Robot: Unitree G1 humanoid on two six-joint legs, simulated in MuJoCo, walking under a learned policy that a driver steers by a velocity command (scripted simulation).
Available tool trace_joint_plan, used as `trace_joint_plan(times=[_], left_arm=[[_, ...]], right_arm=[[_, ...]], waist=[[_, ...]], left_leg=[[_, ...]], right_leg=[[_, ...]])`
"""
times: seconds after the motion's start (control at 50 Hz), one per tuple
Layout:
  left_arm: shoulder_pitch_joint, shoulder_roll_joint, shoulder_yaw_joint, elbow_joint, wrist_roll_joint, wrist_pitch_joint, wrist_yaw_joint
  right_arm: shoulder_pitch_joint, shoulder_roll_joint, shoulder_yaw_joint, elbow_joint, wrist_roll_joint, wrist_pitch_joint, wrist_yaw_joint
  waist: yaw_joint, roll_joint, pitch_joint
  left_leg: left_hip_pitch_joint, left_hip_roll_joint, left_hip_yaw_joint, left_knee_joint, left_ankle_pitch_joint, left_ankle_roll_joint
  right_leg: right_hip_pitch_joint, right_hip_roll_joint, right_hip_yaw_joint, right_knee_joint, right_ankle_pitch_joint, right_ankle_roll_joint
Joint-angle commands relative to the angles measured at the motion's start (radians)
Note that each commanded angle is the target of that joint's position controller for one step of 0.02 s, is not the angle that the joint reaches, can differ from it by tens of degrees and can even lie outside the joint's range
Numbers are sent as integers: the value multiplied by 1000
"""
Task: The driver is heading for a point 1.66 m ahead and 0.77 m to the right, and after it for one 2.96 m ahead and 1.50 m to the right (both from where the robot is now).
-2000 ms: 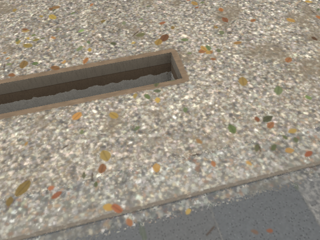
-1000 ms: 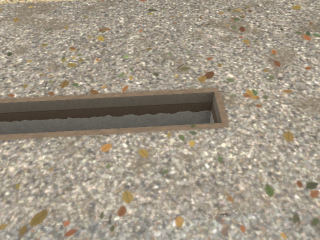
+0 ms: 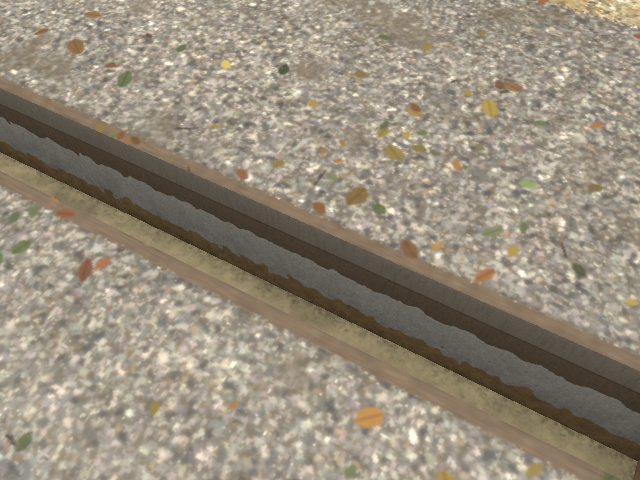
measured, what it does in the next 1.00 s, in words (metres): steps on the spot, turning right: left foot, then right foot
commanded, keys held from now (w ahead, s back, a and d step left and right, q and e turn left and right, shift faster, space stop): e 1.00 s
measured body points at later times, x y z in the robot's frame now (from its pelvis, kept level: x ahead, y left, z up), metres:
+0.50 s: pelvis +0.04 +0.00 -0.02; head +0.06 -0.02 +0.43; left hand +0.20 +0.27 -0.11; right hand +0.18 -0.29 -0.12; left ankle +0.08 +0.15 -0.72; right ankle +0.03 -0.08 -0.74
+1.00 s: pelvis +0.04 +0.04 -0.01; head +0.07 +0.04 +0.44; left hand +0.31 +0.21 -0.09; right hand +0.04 -0.28 -0.10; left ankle +0.09 +0.15 -0.74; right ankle +0.02 -0.08 -0.72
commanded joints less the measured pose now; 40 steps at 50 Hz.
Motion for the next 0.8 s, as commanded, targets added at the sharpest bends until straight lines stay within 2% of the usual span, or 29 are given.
trace_joint_plan(times=[0.02,0.06,0.1,0.12,0.14,0.16,0.18,0.2,0.22,0.24,0.28,0.32,0.38,0.42,0.44,0.46,0.48,0.5,0.52,0.54,0.56,0.58,0.6,0.64,0.72,0.8], left_arm=[[-56,160,39,-59,-10,0,6],[-50,149,30,-43,-24,9,-4],[-42,135,19,-25,-38,11,-20],[-49,136,14,-22,-47,12,-26],[-21,113,3,-11,-49,12,-31],[30,81,-12,-3,-29,8,-37],[100,57,-21,-2,-2,4,-47],[106,69,-17,-15,-26,13,-37],[66,125,-2,-22,-34,28,-24],[53,150,11,-21,-35,42,-13],[74,161,24,-23,-27,74,1],[86,133,27,-42,-40,89,2],[82,106,25,-65,-44,97,-4],[112,104,29,-70,-43,100,-14],[149,101,31,-63,-39,99,-18],[161,124,39,-66,-24,98,-18],[154,257,70,-96,-13,92,-1],[182,303,72,-117,16,79,-11],[174,282,65,-129,28,62,-15],[134,258,60,-133,13,52,-11],[96,237,55,-143,-9,54,-2],[68,213,45,-155,-25,59,7],[67,201,40,-163,-28,66,14],[88,198,40,-175,-25,74,23],[114,217,53,-190,-28,89,37],[87,230,63,-220,-25,105,35]], right_arm=[[80,4,12,-57,-15,-9,10],[57,9,21,-53,-20,-12,19],[46,7,21,-45,-27,-13,25],[58,0,18,-36,-31,-16,27],[55,-23,13,-34,-38,-17,26],[50,-86,2,-55,-48,-17,16],[15,-143,-3,-91,-62,-9,1],[-19,-123,1,-74,-61,-2,3],[-65,-101,1,-84,-58,-3,9],[-82,-99,-1,-83,-56,-8,9],[-85,-105,-4,-82,-49,-19,3],[-82,-95,-5,-71,-41,-23,-3],[-122,-86,-9,-64,-32,-16,-9],[-154,-90,-14,-57,-20,-6,-15],[-170,-88,-16,-51,-9,-1,-18],[-127,-68,-15,-31,-3,0,-21],[-88,-6,-3,-45,-35,0,-21],[-214,-17,2,-96,-33,-10,-28],[-224,-53,-11,-87,-18,-16,-30],[-203,-69,-20,-64,-17,-14,-32],[-187,-66,-23,-39,-30,-9,-34],[-172,-75,-27,-31,-37,-4,-35],[-155,-63,-26,-24,-33,-4,-31],[-140,-44,-20,-16,-23,-7,-23],[-168,-27,-7,-11,-21,-23,-19],[-158,-46,-10,-2,-9,-42,1]], waist=[[-28,-118,-221],[-22,-136,-229],[-29,-132,-212],[-47,-133,-196],[-48,-123,-180],[-27,-54,-203],[30,109,-226],[30,240,-230],[18,210,-167],[10,199,-139],[0,203,-127],[2,153,-129],[2,128,-157],[26,127,-172],[49,117,-174],[44,38,-151],[-13,-265,-130],[63,-344,-126],[64,-221,-131],[32,-160,-114],[14,-103,-118],[2,-105,-129],[-8,-112,-146],[-6,-115,-172],[21,-145,-160],[29,-186,-143]], left_leg=[[160,20,-8,-180,110,8],[247,7,10,-309,164,17],[347,-15,27,-479,234,30],[427,-38,50,-599,306,44],[503,-33,40,-699,348,63],[606,95,-90,-710,547,96],[649,279,-218,-667,751,182],[512,309,-238,-723,548,275],[441,249,-207,-751,380,266],[418,222,-175,-754,333,243],[390,267,-169,-755,449,266],[405,293,-148,-740,559,286],[433,284,-92,-702,597,276],[419,267,-51,-650,552,246],[385,246,-15,-606,483,211],[322,191,41,-505,303,142],[94,54,165,-210,-9,22],[-62,-72,38,-20,-299,2],[-97,-49,-37,95,-276,8],[-118,-30,-56,130,-187,20],[-120,-19,-60,124,-108,16],[-101,-12,-67,106,-53,7],[-60,-24,-60,111,-14,-3],[-31,-42,-50,73,37,-15],[20,-54,-47,-169,72,-30],[134,-71,-51,-313,52,-22]], right_leg=[[99,-261,146,-115,545,-233],[90,-239,133,-107,483,-221],[72,-217,141,-80,339,-191],[43,-201,147,-53,241,-165],[10,-172,159,-25,121,-113],[-46,-122,153,31,-74,-31],[-121,-36,97,161,-370,43],[-98,-22,75,211,-386,63],[-78,-22,63,246,-319,69],[-94,-8,46,282,-271,66],[-108,-17,65,432,-347,68],[-136,-30,76,511,-407,60],[-99,-31,50,427,-334,50],[-17,-13,17,285,-230,30],[54,14,-9,163,-118,11],[110,10,58,38,21,-23],[209,-231,430,-43,357,-123],[194,-384,666,-128,469,-324],[207,-368,639,-128,380,-342],[222,-313,558,-90,320,-285],[230,-268,496,-66,306,-236],[224,-242,461,-57,325,-213],[211,-216,438,-55,353,-208],[232,-193,417,-54,361,-212],[244,-164,431,-52,238,-205],[158,-159,515,-64,91,-213]])
Velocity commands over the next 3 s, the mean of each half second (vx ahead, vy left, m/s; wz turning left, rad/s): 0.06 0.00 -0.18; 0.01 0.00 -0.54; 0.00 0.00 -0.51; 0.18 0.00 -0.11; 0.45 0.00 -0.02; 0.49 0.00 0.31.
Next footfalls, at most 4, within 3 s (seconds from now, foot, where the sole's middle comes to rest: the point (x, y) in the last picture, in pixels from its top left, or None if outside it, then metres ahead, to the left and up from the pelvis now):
0.16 left None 0.13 0.15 -0.77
0.46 right None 0.07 -0.09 -0.77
0.96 left None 0.13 0.13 -0.77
1.36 right None -0.04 -0.07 -0.77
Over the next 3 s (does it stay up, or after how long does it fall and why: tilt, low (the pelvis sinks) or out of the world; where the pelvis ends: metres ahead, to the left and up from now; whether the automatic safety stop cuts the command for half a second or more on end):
stays up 0.37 -0.35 0.01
